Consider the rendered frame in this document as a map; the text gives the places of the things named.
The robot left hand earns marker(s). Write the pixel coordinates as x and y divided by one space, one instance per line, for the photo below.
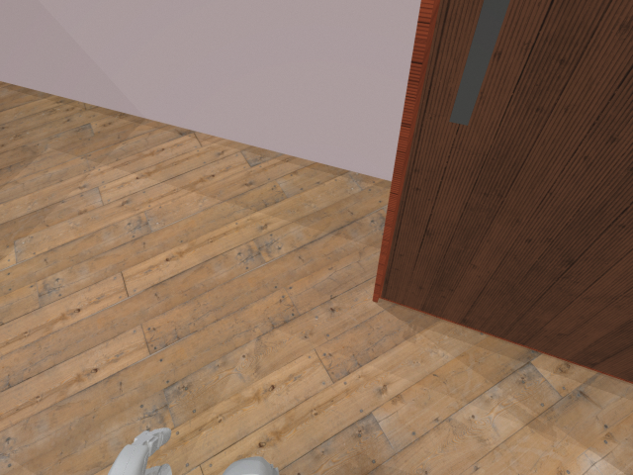
132 460

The wardrobe door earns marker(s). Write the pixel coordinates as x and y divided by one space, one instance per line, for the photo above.
521 223

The handle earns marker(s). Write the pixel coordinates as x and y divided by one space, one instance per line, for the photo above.
482 47

